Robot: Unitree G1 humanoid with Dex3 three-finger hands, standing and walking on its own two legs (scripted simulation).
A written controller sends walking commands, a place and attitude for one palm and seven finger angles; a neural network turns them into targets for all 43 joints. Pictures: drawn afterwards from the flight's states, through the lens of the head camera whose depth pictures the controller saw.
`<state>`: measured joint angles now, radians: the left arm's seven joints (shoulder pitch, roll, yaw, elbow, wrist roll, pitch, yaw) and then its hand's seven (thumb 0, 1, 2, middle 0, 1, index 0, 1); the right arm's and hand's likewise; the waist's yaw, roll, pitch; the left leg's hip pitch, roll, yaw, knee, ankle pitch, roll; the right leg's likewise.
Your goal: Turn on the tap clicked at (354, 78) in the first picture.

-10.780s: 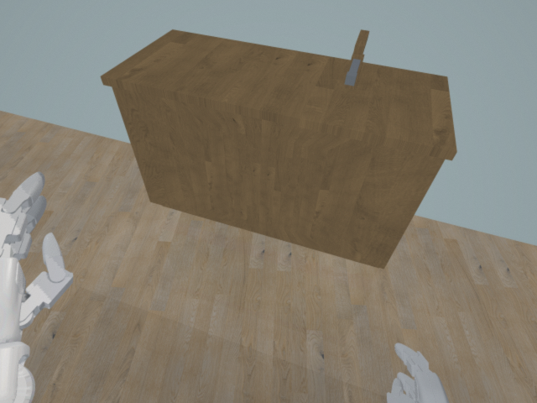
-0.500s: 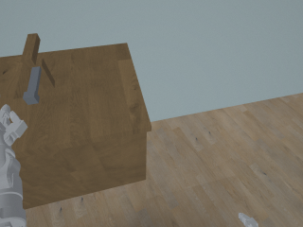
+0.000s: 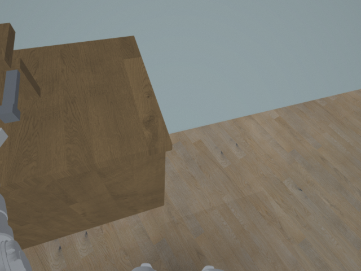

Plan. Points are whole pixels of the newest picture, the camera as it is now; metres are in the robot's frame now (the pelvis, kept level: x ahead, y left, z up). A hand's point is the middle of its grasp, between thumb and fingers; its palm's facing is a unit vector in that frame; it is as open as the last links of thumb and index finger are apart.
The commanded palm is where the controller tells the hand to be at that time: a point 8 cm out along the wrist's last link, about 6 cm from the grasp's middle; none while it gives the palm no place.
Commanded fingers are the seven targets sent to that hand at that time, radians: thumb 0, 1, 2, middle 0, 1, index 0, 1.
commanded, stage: reach beside the lever's end, fingers flat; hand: left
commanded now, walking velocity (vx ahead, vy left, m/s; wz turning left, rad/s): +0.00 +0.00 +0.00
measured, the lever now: (8, 113) +0.41 +0.37 +0.08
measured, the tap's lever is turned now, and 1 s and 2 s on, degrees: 0 4 22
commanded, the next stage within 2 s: push the lever round in 0.22 s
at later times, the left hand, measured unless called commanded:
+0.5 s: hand (2, 136) +0.37 +0.37 +0.07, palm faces +0.54 -0.84 -0.08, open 7.8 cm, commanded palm +0.33 +0.39 +0.07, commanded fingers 0.00 0.90 0.90 -0.15 -0.15 -0.15 -0.15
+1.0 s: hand (18, 132) +0.38 +0.34 +0.07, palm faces +0.55 -0.83 -0.09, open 7.8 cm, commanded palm +0.34 +0.37 +0.07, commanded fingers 0.00 0.90 0.90 -0.15 -0.15 -0.15 -0.15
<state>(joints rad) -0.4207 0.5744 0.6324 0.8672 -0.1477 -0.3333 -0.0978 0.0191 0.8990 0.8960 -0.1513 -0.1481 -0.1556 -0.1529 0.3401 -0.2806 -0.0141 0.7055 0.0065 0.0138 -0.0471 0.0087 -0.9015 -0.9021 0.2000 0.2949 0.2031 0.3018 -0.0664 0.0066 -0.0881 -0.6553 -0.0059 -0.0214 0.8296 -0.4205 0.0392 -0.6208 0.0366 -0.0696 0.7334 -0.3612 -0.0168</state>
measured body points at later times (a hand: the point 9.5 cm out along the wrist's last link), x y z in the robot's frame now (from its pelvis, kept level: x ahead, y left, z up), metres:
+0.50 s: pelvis +0.00 +0.00 +0.00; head +0.08 +0.03 +0.44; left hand +0.33 +0.41 +0.08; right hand +0.09 -0.27 -0.11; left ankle -0.02 +0.09 -0.71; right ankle -0.01 -0.11 -0.71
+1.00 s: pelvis +0.01 -0.01 +0.00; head +0.08 +0.01 +0.45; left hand +0.35 +0.39 +0.07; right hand +0.07 -0.28 -0.11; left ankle -0.02 +0.09 -0.71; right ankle -0.01 -0.11 -0.71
